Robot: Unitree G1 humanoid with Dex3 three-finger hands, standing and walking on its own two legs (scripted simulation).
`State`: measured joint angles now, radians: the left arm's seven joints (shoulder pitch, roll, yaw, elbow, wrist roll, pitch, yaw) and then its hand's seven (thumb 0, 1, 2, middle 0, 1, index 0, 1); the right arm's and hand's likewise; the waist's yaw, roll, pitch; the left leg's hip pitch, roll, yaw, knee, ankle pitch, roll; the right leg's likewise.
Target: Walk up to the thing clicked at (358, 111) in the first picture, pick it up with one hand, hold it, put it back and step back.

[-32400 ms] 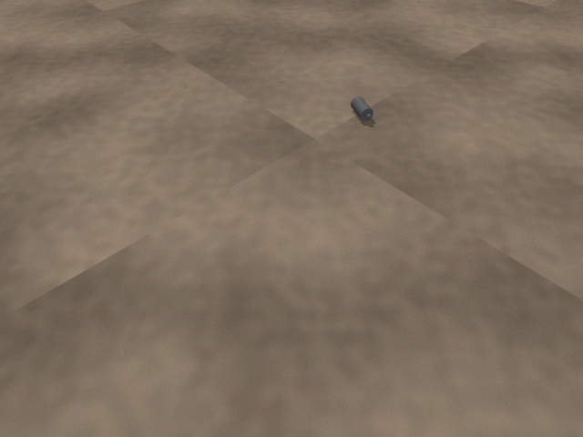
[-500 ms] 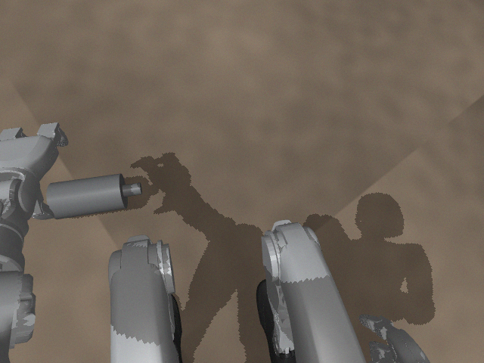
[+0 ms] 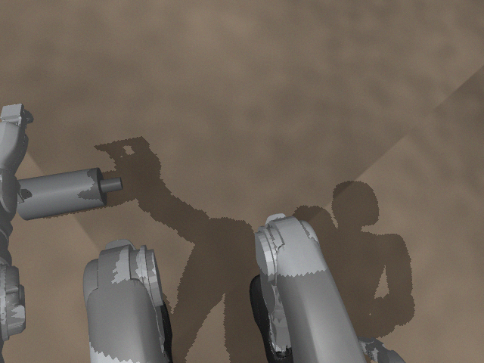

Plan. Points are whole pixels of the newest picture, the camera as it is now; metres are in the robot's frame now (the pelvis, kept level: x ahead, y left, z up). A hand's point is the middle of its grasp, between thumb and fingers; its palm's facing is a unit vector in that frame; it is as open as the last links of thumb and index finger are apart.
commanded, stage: home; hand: left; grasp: from above
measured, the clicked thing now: (74, 191) +0.46 +0.29 -0.30
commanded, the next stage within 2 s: none
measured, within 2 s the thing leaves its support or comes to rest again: neither
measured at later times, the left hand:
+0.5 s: hand out of the picture +0.30 +0.28 +0.08, palm faces -0.15 -0.75 -0.65, open 7.6 cm
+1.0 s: hand out of the picture +0.23 +0.22 +0.30, palm faces +0.21 -0.95 -0.23, open 7.4 cm
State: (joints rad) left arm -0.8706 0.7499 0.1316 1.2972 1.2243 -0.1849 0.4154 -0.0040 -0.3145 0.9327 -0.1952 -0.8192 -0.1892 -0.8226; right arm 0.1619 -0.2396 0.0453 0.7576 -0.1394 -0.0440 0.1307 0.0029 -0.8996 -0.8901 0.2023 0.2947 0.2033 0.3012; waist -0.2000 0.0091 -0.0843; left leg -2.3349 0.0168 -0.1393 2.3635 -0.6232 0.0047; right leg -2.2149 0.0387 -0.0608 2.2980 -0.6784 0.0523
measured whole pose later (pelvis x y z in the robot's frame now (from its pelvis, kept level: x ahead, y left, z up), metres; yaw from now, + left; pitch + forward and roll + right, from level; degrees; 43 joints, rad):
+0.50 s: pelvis +0.01 +0.00 +0.18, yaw +5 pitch +29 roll -6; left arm -0.13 0.43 0.06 0.39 0.41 0.10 0.03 0.00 0.84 0.90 -0.22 -0.32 -0.22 -0.33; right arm 0.08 -0.28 -0.03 0.58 0.01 -0.03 0.01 0.01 -0.91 -0.89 0.20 0.29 0.20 0.30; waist -0.04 0.03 -0.20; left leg -1.70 0.03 -0.10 1.81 -0.61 0.00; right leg -1.61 0.01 -0.05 1.75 -0.65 0.03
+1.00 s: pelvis +0.07 +0.01 +0.35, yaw +9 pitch +14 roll -4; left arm 0.40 0.23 0.05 -0.06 -0.06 0.45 0.08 0.01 0.91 0.90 -0.20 -0.30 -0.21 -0.30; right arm 0.30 -0.20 0.06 0.53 0.03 -0.14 -0.17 0.01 -0.91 -0.89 0.20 0.30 0.21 0.30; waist -0.07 0.06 -0.19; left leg -0.88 0.04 -0.07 1.14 -0.50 -0.01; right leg -0.79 0.01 -0.05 1.06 -0.51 0.02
